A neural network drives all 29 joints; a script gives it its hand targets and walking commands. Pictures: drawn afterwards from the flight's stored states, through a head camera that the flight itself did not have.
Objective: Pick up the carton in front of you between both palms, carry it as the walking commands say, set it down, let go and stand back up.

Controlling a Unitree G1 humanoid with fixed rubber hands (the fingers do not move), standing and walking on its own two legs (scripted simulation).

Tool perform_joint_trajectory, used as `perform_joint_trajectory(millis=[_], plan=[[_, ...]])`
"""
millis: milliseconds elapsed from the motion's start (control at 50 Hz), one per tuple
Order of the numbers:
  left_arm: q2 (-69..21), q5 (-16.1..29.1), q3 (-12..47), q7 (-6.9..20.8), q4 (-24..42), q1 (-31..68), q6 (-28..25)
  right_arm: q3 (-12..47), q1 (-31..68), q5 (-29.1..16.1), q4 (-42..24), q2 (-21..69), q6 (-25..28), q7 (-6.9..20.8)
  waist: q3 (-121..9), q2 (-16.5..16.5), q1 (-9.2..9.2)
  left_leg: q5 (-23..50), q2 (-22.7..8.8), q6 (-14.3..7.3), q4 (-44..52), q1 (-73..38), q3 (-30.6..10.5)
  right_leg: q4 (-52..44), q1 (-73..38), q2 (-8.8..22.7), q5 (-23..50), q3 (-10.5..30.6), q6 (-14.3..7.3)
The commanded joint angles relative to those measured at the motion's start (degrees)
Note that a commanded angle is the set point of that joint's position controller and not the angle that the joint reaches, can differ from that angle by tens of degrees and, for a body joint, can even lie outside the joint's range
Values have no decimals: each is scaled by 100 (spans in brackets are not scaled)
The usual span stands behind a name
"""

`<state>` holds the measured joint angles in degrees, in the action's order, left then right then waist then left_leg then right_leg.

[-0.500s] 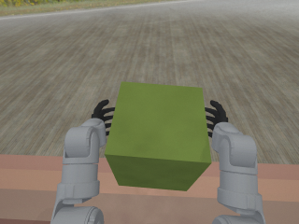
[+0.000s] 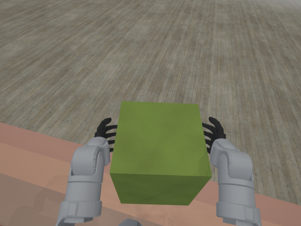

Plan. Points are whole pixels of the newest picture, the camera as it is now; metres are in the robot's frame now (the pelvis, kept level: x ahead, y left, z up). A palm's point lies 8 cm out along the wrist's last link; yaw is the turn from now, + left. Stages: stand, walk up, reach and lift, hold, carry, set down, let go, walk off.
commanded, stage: carry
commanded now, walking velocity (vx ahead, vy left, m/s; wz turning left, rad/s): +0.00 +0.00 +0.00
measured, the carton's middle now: (157, 156) +0.33 +0.04 +0.00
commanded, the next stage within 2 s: none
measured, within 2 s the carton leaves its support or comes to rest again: neither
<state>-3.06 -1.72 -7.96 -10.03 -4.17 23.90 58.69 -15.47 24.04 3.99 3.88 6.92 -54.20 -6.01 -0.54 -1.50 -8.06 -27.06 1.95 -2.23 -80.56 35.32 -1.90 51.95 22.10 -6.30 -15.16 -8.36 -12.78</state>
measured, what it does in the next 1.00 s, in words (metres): goes down: left foot 0.17 m lower, then right foot 0.15 m lower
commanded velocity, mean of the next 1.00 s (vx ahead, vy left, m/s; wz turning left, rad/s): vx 0.00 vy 0.00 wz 0.00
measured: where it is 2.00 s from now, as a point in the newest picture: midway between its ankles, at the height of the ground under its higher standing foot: (167, 142)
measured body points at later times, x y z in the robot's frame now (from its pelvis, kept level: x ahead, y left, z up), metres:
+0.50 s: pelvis +0.38 +0.03 -0.21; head +0.42 +0.01 +0.24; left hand +0.72 +0.12 -0.19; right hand +0.70 -0.18 -0.17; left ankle +0.28 +0.12 -0.86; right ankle +0.52 -0.08 -0.91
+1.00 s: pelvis +0.78 -0.01 -0.42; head +0.77 -0.02 +0.03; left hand +1.12 +0.14 -0.34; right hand +1.10 -0.17 -0.34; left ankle +0.83 +0.04 -1.15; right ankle +0.58 -0.08 -0.96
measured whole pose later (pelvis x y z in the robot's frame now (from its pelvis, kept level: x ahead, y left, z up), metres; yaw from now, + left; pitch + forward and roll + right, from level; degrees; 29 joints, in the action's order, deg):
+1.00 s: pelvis +0.78 -0.01 -0.42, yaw +0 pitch +2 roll -1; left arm -1.1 5.2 -6.6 -10.8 -6.4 21.9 48.6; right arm -11.1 18.8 1.8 0.6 5.7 -47.5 -9.1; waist -4.9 2.3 0.2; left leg -4.0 3.0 -5.8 -36.1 25.0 5.0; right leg 88.1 20.1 -4.4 -39.3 -5.3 -4.2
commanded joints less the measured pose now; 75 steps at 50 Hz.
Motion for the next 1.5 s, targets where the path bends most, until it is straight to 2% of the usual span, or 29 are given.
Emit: perform_joint_trajectory(millis=[0, 40, 80, 120, 140, 160, 180, 200, 240, 340, 420, 500, 520, 540, 560, 600, 660, 820, 900, 920, 960, 1020, 1100, 1240, 1300, 1340, 1400, 1420, 1480], plan=[[-5843, 2704, 4417, 845, 1383, 5169, -463, 2795, 2676, -569, 122, 4293, 50, 70, -1747, 81, 227, 2464, -393, -91, 2142, 563, -75, -862, -1364, 1598, 3390, 2765, -406], [-5718, 2490, 3989, 878, 497, 4265, -479, 3019, 3003, -558, -195, 4130, 129, 64, -1346, 257, 112, 4116, -174, 8, 3921, -126, 676, -501, -675, 546, 2742, 1603, 508], [-5656, 2668, 3890, 858, 885, 4267, -546, 3106, 2912, -841, -451, 4245, 132, 74, -1578, -194, 315, 5515, 138, 35, 4152, -2088, 1172, -360, 510, 654, 1406, 1411, 474], [-5464, 2569, 3896, 758, 866, 3913, -633, 3445, 2574, -1015, -545, 4239, 152, 46, -2267, -610, 424, 5096, 205, -8, 4124, -2955, 1296, 1248, 195, 588, 2796, 922, 527], [-5248, 2602, 3827, 717, 1046, 4167, -657, 3230, 2217, -831, -360, 4059, 74, 2, -2660, -292, 1186, 5423, 228, -174, 4426, -3872, 1174, 2468, 467, 726, 3033, 710, 836], [-5009, 2213, 3539, 650, 618, 3792, -591, 3441, 2553, -939, -558, 3757, 50, -37, -2748, 344, 1923, 4841, 34, -430, 4749, -4603, 870, 4362, 1024, 426, 1748, 432, 1090], [-4796, 1920, 3164, 513, 11, 3236, -492, 3292, 2152, -785, -263, 3240, -7, -68, -2417, 1576, 1983, 6107, -1113, -1141, 4534, -5334, -412, 5825, 2494, -204, -2267, 329, 1345], [-4414, 1541, 2769, 417, -38, 2694, -486, 3663, 2188, -1141, -208, 3424, 17, -122, -2846, 1396, 1806, 6096, -2058, -1764, 4159, -6103, -2312, 6056, 3588, -265, -2600, 921, 1221], [-4487, 1096, 2472, 290, 212, 2926, -545, 4022, 2948, -1764, -262, 4395, 114, -17, -2097, 333, 1646, 2867, -2027, -1801, 4834, -4519, -3302, 4559, 3834, 272, -1584, 1546, 935], [-4313, 316, 2065, 384, 29, 2362, -842, 4907, 3818, -2631, -257, 5288, 376, 340, -2015, 273, 1393, 4193, -1667, -1476, 4157, -2641, -2834, 1191, 2273, 677, -382, 1152, 1110], [-4576, 568, 2386, 442, 1068, 3466, -1326, 4992, 3667, -2906, -226, 5581, 685, 546, -2282, 267, 1609, 559, -645, -1130, 2745, -1877, -1083, -830, 757, 819, 3883, 770, 834], [-4346, 703, 2948, 502, 1148, 2707, -1264, 4551, 2591, -2288, 195, 5189, 653, 402, -2329, 1143, 520, 1804, -664, -578, 1042, -620, -220, -1955, -2207, 535, 2976, 526, 696], [-4083, 843, 2986, 497, 1163, 2868, -1223, 4407, 2736, -2045, 130, 5027, 606, 309, -2604, 49, -235, 1639, -346, -83, -1189, -246, 456, -1633, -3045, 854, 2950, 710, 434], [-4093, 1165, 3213, 493, 1164, 2623, -1192, 4441, 2394, -1887, -150, 4779, 572, 211, -2784, -1515, -83, -1344, 375, 220, -2768, 1302, 516, -1455, -4189, 1651, 4407, 2167, -119], [-4167, 1430, 3438, 464, 1049, 2609, -1141, 3978, 1964, -1480, -46, 4148, 526, 82, -2991, -1257, 373, -1396, 157, 247, -2370, 2219, 6, -1149, -4830, 2372, 4235, 3817, -595], [-4185, 1680, 3617, 456, 922, 2895, -1011, 3150, 1639, -918, 324, 3732, 447, -181, -2085, -384, 338, -676, -272, 180, -1530, 2679, -167, -1510, -3124, 2383, 1777, 4193, -392], [-4572, 2202, 3740, 500, 902, 3281, -1004, 2994, 2069, -879, -23, 3767, 518, -220, -1949, -299, 203, -632, -344, 130, -56, 2394, -392, -991, -2228, 1970, 3323, 4635, -359], [-5165, 2478, 3902, 749, 772, 3412, -1261, 3542, 2555, -1043, -602, 4076, 862, -45, -1893, 131, -28, 4486, -26, 47, 4540, -634, 594, -101, -691, 635, 476, 1666, 209], [-4824, 2130, 3695, 557, 592, 2847, -1163, 3510, 2243, -1083, -890, 3482, 718, -80, -2323, -578, 811, 4884, -99, -200, 4603, -3245, 714, 1801, 241, 1044, 1669, 892, 550], [-4435, 1941, 3364, 495, 564, 2590, -1141, 3656, 1790, -1109, -486, 3394, 549, -113, -2330, 78, 1541, 4168, 297, -340, 4604, -4129, 1236, 2889, 764, 909, 2452, 521, 772], [-4002, 1553, 3226, 304, 740, 2744, -992, 3538, 1905, -1145, -392, 3195, 547, -129, -2342, 1494, 1425, 4879, -1430, -969, 4499, -5109, -1812, 4512, 2458, 89, -1895, 771, 1069], [-3465, 769, 2401, 98, 500, 2240, -867, 4152, 2516, -1786, -613, 3608, 408, -101, -2008, 62, 1280, 4028, -2034, -1723, 4353, -4345, -2914, 3626, 3304, 713, -1768, 1423, 973], [-3704, 534, 2153, 59, 161, 2248, -842, 4446, 2981, -2357, -266, 4233, 395, -40, -1606, 379, 1529, 4287, -1584, -1605, 4375, -3543, -3214, 867, 3153, 702, -883, 1169, 1244], [-4213, 560, 2688, 401, 1072, 2956, -1128, 4381, 2729, -2440, -46, 5004, 640, 438, -1629, 548, 1470, 2329, -104, -631, 2709, -1538, -132, -2185, -505, 349, 4232, -43, 1047], [-4344, 1089, 3143, 471, 1707, 3070, -1184, 4356, 2484, -2123, -475, 4649, 662, 343, -2245, 755, 758, 3323, -297, -82, 900, -2195, 284, -3238, -1641, 559, 4432, -60, 978], [-3996, 1314, 3479, 431, 1583, 2774, -1082, 3906, 1986, -1680, -489, 3969, 613, 178, -3044, -525, 538, -1404, 353, 339, -1513, -54, 440, -1912, -4470, 2384, 10150, 1537, 440], [-4320, 1522, 3650, 355, 1137, 2447, -942, 3438, 1585, -1277, -455, 3855, 482, -61, -3062, -254, 146, -1231, -87, 353, -813, 1837, -124, -1469, -4731, 2862, 7835, 3002, -830], [-4327, 1693, 3730, 451, 1652, 2619, -1016, 3581, 1663, -1214, -545, 3892, 484, -80, -3168, 490, 466, -680, -196, 231, -279, 1008, -67, -1673, -4174, 2624, 7618, 2734, -270], [-5002, 2115, 3942, 663, 2001, 2434, -1133, 3855, 2035, -1300, -1468, 4252, 700, 6, -3141, -1093, -139, 191, 1, 243, 2548, 2053, 588, -1511, -5169, 1651, 8248, 2000, 169]])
